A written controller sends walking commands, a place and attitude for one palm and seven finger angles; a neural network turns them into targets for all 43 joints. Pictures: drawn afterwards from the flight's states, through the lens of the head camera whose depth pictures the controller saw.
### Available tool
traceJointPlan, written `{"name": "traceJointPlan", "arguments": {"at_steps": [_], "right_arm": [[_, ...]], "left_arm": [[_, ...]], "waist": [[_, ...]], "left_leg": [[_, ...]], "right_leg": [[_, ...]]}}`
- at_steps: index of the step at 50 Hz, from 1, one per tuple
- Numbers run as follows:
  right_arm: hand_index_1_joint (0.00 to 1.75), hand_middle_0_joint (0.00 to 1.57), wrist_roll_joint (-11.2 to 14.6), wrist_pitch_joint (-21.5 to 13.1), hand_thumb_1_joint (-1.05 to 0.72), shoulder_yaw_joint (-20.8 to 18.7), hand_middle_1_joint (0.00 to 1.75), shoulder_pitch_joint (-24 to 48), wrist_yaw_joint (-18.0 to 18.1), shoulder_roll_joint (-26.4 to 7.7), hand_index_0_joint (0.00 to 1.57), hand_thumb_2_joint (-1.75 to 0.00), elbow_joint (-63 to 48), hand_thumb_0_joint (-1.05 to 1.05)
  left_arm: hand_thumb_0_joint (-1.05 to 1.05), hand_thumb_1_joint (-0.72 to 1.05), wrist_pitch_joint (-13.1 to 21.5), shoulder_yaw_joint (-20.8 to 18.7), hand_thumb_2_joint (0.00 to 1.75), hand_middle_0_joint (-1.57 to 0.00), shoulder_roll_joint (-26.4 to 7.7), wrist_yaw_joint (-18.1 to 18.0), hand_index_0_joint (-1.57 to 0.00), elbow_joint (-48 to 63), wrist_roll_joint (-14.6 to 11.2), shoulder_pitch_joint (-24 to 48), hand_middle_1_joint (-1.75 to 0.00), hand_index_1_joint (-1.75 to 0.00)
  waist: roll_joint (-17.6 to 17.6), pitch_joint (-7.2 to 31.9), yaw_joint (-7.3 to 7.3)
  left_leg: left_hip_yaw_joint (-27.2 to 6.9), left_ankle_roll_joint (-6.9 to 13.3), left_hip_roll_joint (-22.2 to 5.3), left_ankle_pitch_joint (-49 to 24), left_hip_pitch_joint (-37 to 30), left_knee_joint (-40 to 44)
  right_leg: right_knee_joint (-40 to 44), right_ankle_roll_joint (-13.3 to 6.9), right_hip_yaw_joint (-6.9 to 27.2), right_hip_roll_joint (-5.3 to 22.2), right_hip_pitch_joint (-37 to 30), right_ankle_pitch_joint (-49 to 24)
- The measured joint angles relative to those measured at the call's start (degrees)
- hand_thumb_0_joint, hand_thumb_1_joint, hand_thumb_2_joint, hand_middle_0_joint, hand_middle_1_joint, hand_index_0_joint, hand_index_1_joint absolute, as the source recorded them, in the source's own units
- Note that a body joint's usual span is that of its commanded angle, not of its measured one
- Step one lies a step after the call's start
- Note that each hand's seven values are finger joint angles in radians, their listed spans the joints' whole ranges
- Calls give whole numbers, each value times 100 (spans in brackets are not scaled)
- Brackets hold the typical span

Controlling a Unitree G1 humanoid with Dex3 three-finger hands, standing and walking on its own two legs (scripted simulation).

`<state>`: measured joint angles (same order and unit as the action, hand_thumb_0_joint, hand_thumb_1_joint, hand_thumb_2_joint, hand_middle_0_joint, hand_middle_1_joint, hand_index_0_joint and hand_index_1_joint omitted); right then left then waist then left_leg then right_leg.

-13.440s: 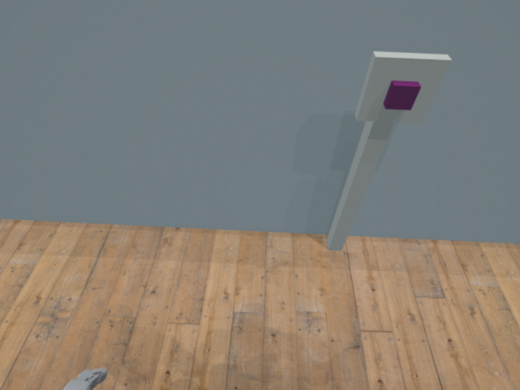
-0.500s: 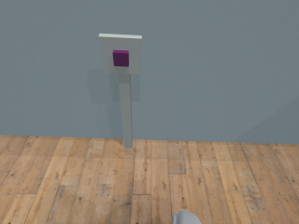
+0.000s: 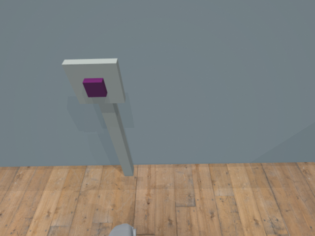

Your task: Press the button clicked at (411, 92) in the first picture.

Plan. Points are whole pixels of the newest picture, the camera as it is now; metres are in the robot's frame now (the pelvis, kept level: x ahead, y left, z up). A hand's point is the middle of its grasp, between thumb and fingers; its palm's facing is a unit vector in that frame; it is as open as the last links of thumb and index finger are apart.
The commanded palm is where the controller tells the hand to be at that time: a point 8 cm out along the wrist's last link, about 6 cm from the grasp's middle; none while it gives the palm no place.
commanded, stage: take the last steps up to it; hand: left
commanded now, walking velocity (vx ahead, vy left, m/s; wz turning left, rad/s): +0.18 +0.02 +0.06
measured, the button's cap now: (95, 87) +0.58 +0.24 +0.05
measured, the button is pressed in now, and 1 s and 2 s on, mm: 0 0 0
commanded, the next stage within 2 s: come to a stop and stand still in 0.10 s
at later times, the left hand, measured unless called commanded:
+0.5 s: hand out of the picture +0.06 +0.19 -0.18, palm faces +0.05 -0.99 -0.16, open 7.4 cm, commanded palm none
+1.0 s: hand out of the picture +0.05 +0.14 -0.15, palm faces +0.07 -0.97 -0.25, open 7.3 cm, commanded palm none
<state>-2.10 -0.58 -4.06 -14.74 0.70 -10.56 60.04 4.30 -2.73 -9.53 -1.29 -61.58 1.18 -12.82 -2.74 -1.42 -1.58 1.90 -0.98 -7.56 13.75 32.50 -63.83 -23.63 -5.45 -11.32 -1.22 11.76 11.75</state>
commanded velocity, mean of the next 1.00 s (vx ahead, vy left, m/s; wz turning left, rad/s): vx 0.00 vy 0.04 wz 0.01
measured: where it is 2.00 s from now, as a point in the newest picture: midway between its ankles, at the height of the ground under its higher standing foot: outside the picture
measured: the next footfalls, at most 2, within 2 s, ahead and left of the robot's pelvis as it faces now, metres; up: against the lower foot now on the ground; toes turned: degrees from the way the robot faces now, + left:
left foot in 0.28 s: +0.17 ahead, +0.14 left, +0.00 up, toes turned +8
right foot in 0.72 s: +0.09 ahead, -0.11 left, +0.00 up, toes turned -5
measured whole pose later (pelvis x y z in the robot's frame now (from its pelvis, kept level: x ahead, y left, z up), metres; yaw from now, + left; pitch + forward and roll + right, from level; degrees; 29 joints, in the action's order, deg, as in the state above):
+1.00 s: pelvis +0.04 -0.04 +0.01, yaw +0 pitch +0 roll +3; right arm -1.9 3.7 -4.2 -19.4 -0.6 -12.6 61.9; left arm 0.4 -1.6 -6.8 -1.7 -59.9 1.6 -17.6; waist -2.0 -0.4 0.9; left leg 1.5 -3.0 -1.5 17.3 23.2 -53.9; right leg -22.8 -0.3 -3.8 4.5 12.4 10.5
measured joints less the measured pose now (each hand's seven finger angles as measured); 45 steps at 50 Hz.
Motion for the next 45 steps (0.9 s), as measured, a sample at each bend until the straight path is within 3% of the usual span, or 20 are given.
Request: {"name": "traceJointPlan", "arguments": {"at_steps": [5, 9, 12, 14, 17, 21, 24, 29, 32, 36, 38, 40, 45], "right_arm": [[30, 19, 21, -12, -91, 44, 30, 445, -56, -20, 20, -90, -126, 0], [30, 19, 52, -21, -91, 121, 30, 704, -82, 57, 20, -90, -86, 0], [30, 19, 67, -54, -91, 192, 30, 833, -77, 158, 20, -90, -44, 0], [30, 19, 71, -121, -91, 261, 30, 888, -36, 233, 20, -90, -13, 0], [30, 19, 111, -202, -91, 368, 30, 960, 60, 446, 20, -89, 66, 0], [30, 20, 230, -174, -92, 314, 30, 1020, 225, 587, 20, -89, 19, -2], [30, 20, 201, -105, -94, 206, 30, 1132, 268, 495, 21, -89, -115, -4], [30, 20, 98, 86, -94, 93, 30, 1041, 205, 255, 21, -89, -142, -4], [30, 20, 43, 179, -93, 30, 30, 870, 138, 106, 21, -89, -98, -3], [30, 20, 45, 270, -92, -19, 30, 581, 65, -64, 20, -89, -20, -1], [30, 20, 79, 374, -91, -40, 30, 430, 34, -157, 20, -89, 23, 0], [30, 20, 69, 463, -91, -50, 30, 238, -24, -223, 20, -89, 62, 0], [30, 19, 34, 408, -91, -45, 30, -140, -125, -253, 20, -89, 93, 0]], "left_arm": [[-1, 93, 24, 97, 90, -20, 121, 42, -19, -232, 16, -446, -30, -30], [0, 92, 24, 178, 90, -20, 267, 55, -19, -384, 30, -741, -30, -30], [0, 92, -21, 204, 89, -20, 355, 44, -20, -506, 34, -943, -30, -30], [1, 91, -81, 231, 89, -20, 409, 10, -20, -599, 7, -1074, -30, -30], [1, 91, -230, 292, 89, -20, 412, -73, -20, -715, -47, -1064, -30, -30], [1, 91, -454, 274, 89, -20, 411, -106, -20, -616, -31, -844, -30, -30], [1, 91, -562, 150, 89, -20, 283, -99, -20, -370, 4, -512, -30, -30], [1, 91, -661, -101, 89, -20, -139, -95, -20, 116, 41, -45, -30, -30], [1, 91, -654, -153, 90, -20, -290, -79, -19, 303, 40, 89, -30, -30], [1, 91, -465, -70, 90, -20, -324, -47, -19, 352, 58, -1, -30, -30], [0, 91, -442, 20, 90, -19, -187, -41, -19, 275, 81, -71, -30, -30], [1, 91, -478, 106, 90, -20, -25, -10, -19, 241, 87, -218, -30, -30], [1, 91, -487, 165, 89, -20, 237, 11, -20, 159, 54, -436, -30, -30]], "waist": [[21, 80, 170], [86, 9, 371], [164, -63, 505], [203, -104, 552], [464, -245, 589], [471, -366, 478], [384, -492, 335], [367, -448, 275], [322, -316, 234], [263, -50, 177], [105, 10, 164], [34, 146, 196], [72, 222, 187]], "left_leg": [[72, -120, -1, -79, -138, 1097], [188, -105, 108, 77, -549, 2022], [295, -46, 256, 137, -974, 2643], [364, 45, 345, -542, -1383, 3242], [560, 291, 518, -104, -1637, 3231], [715, 345, 542, -90, -1886, 3497], [683, 349, 484, -231, -1842, 3584], [566, 221, 312, -395, -1612, 3542], [489, 106, 220, -467, -1486, 3488], [454, -54, 182, -284, -1237, 3103], [214, -87, 241, 526, -1110, 2682], [65, -67, 391, 875, -990, 2202], [9, -90, 626, 375, -805, 1116]], "right_leg": [[262, 33, -20, -80, -362, 131], [254, 120, -37, -63, -583, 339], [92, 225, -38, 4, -695, 576], [-228, 326, -13, 60, -682, 823], [-1057, 535, 277, 311, -448, 1147], [-1959, 703, 701, 437, 128, 1824], [-2601, 725, 889, 471, 669, 1835], [-3466, 772, 1060, 433, 1287, 1502], [-3009, 753, 969, 473, 1111, 1376], [-1213, 710, 846, 550, 300, 886], [-1214, 624, 804, 479, 292, 670], [-1008, 553, 820, 469, 230, 558], [-194, 524, 911, 539, 74, 45]]}}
